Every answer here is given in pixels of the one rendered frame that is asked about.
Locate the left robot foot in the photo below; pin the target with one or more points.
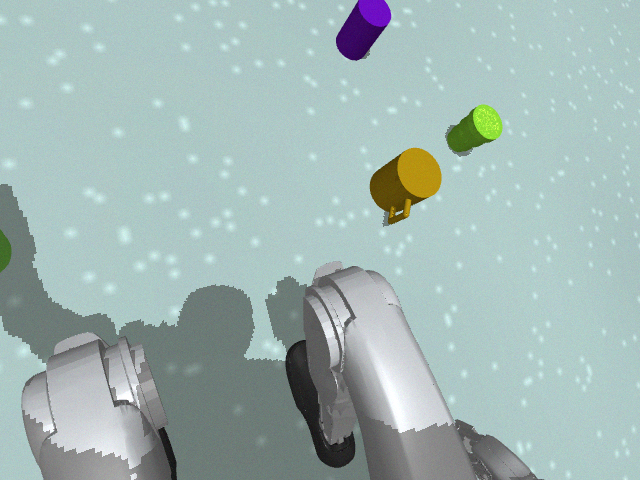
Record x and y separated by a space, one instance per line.
169 452

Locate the right robot hand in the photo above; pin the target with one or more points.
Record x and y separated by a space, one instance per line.
491 459

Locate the right robot foot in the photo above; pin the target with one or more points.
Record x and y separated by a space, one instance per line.
306 398

